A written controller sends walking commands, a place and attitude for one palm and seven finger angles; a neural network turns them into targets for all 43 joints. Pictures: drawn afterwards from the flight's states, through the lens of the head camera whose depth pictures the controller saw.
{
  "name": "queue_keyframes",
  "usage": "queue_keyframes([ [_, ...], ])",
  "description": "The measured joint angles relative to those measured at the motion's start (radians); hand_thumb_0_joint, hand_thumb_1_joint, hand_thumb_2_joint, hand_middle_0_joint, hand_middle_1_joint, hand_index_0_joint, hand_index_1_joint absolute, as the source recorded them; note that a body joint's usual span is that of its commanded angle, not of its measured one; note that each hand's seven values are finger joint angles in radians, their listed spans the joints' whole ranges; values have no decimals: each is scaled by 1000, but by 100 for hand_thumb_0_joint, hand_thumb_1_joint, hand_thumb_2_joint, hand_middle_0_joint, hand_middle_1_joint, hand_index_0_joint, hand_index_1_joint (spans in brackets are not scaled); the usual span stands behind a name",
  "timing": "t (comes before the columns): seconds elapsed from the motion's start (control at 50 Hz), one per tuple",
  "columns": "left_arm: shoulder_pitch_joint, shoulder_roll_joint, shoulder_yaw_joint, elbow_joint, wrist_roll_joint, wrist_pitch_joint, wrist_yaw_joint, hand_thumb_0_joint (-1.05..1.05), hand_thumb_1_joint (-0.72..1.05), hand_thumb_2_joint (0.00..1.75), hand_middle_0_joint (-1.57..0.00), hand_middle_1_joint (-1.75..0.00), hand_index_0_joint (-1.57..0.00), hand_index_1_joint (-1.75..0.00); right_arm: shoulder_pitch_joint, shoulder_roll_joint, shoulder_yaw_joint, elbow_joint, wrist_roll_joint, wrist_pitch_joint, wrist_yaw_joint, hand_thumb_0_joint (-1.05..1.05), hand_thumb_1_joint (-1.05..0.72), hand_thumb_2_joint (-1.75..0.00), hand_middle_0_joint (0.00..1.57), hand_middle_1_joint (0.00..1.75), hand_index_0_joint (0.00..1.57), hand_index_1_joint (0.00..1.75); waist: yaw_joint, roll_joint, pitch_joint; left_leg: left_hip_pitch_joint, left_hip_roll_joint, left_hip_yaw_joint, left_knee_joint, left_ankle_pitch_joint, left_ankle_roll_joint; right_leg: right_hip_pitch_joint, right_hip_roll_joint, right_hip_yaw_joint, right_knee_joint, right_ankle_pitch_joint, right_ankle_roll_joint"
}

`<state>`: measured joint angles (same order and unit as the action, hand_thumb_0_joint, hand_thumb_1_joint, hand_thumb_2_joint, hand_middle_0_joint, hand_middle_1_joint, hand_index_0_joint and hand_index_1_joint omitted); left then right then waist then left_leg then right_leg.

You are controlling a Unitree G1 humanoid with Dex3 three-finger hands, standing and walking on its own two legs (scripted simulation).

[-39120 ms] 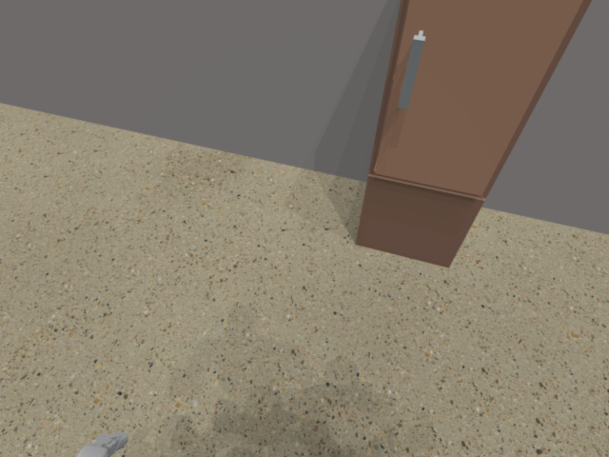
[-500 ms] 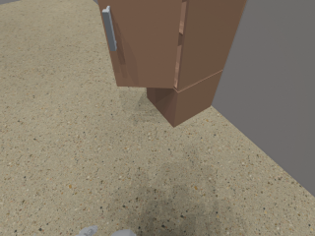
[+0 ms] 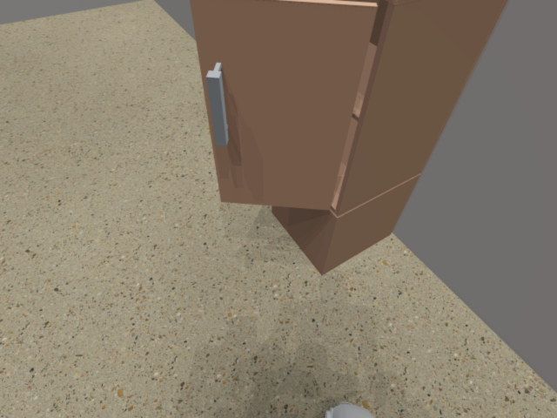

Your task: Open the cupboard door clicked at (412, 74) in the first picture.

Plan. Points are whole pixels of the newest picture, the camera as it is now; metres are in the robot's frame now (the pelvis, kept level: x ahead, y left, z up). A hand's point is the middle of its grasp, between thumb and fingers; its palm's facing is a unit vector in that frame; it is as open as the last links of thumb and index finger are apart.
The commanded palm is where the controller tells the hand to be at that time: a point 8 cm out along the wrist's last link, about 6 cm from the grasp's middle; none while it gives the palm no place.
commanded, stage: take the last steps up to it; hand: left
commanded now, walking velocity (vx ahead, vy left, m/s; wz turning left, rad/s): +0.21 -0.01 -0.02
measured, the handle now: (220, 105) +0.73 +0.19 +0.03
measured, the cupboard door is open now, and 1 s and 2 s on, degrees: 53 53 53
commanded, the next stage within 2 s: come to a stop and stand still in 0.14 s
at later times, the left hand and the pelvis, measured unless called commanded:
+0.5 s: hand (199, 392) +0.19 +0.15 -0.17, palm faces +0.04 -0.97 -0.22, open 7.2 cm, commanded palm none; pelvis +0.13 -0.04 +0.00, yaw +0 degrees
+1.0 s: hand out of the picture +0.14 +0.14 -0.17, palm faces +0.01 -0.97 -0.25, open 7.3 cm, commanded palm none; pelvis +0.11 -0.05 -0.01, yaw +0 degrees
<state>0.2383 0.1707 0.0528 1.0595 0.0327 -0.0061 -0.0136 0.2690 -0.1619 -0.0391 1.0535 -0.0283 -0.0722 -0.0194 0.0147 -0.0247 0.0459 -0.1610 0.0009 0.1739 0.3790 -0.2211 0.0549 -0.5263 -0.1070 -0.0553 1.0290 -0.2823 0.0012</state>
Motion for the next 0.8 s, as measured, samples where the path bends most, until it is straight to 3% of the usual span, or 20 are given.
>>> queue_keyframes([
  [0.08,-49,15,1,-23,-3,2,-3,1,93,90,-20,-30,-20,-30,60,8,4,38,-4,14,4,0,-93,-89,20,30,21,30,-24,7,6,56,0,2,-26,-26,-16,24,-7,-12,-207,33,2],
  [0.18,-88,18,-4,-43,-2,-6,-8,0,92,90,-20,-30,-20,-30,123,16,6,79,-4,36,7,1,-91,-89,20,30,21,30,-52,22,11,87,17,9,48,-122,-54,136,20,-41,-420,67,-13],
  [0.22,-98,8,-5,-43,-1,-28,-5,0,92,90,-20,-30,-20,-30,135,13,5,95,3,46,10,1,-91,-89,20,30,21,30,-54,44,18,52,46,-6,175,-189,-61,168,42,-54,-434,62,-31],
  [0.26,-102,-8,-12,-44,-7,-45,1,0,92,90,-20,-30,-20,-30,123,9,3,105,9,63,13,1,-91,-89,20,30,20,30,-59,61,31,-42,51,-60,409,-286,-59,191,50,-75,-419,21,-43],
  [0.3,-93,-24,-19,-42,-12,-50,13,0,91,90,-20,-30,-20,-30,98,7,1,106,13,74,11,1,-91,-89,20,30,20,30,-53,60,35,-127,46,-89,557,-284,-66,234,54,-85,-462,21,-41],
  [0.34,-82,-30,-9,-40,-21,-49,35,-1,93,90,-20,-30,-20,-30,65,7,2,95,17,82,5,1,-91,-89,20,30,20,30,-47,54,33,-186,50,-104,568,-250,-80,273,60,-91,-523,40,-42],
  [0.42,-72,-9,-14,-27,-13,-29,44,-2,96,90,-20,-30,-21,-30,-12,9,2,53,24,95,2,1,-91,-89,19,30,20,30,-30,32,29,-230,48,-113,429,-180,-102,308,62,-87,-576,52,-44],
  [0.5,-57,-8,-15,-11,-9,1,43,-1,94,90,-20,-30,-21,-30,-74,-7,-9,13,20,109,2,1,-92,-89,19,30,20,30,-18,28,28,-213,32,-111,312,-121,-109,317,59,-84,-546,21,-28],
  [0.54,-44,-7,-13,-7,-10,14,43,-1,93,90,-20,-30,-21,-30,-90,-18,-13,-5,18,109,4,1,-92,-89,19,30,20,30,-15,27,23,-176,27,-103,225,-28,-104,312,57,-86,-504,-10,-16],
  [0.56,-36,-8,-13,-8,-12,21,42,-1,93,90,-20,-30,-21,-30,-91,-26,-13,-16,16,105,5,1,-92,-89,19,30,20,30,-13,35,16,-159,34,-106,186,45,-81,303,62,-90,-475,-30,-9],
  [0.6,-36,6,-11,-11,-17,38,45,-1,92,90,-20,-30,-21,-30,-103,-22,-12,-26,10,100,1,1,-92,-89,19,30,20,30,-4,9,16,-164,19,-97,208,-7,-32,269,49,-71,-390,-110,-1],
  [0.64,-36,19,-7,-20,-19,51,47,0,92,90,-20,-30,-20,-30,-117,-13,-3,-41,3,97,-5,1,-91,-89,19,30,20,30,5,-15,23,-164,10,-84,207,-31,-14,218,60,-17,-246,-221,-6],
  [0.72,-43,25,-1,-28,-17,65,40,0,91,90,-20,-30,-20,-30,-139,-8,8,-65,-1,94,-20,1,-91,-89,20,30,20,30,4,-8,34,-170,12,-87,163,4,-13,154,93,44,-54,-250,-2],
  [0.8,-38,28,-1,-41,-15,68,34,0,91,90,-20,-30,-20,-30,-152,-4,9,-72,0,94,-19,1,-90,-89,20,30,21,30,1,9,35,-178,24,-84,125,37,-19,168,92,55,-86,-242,8],
])
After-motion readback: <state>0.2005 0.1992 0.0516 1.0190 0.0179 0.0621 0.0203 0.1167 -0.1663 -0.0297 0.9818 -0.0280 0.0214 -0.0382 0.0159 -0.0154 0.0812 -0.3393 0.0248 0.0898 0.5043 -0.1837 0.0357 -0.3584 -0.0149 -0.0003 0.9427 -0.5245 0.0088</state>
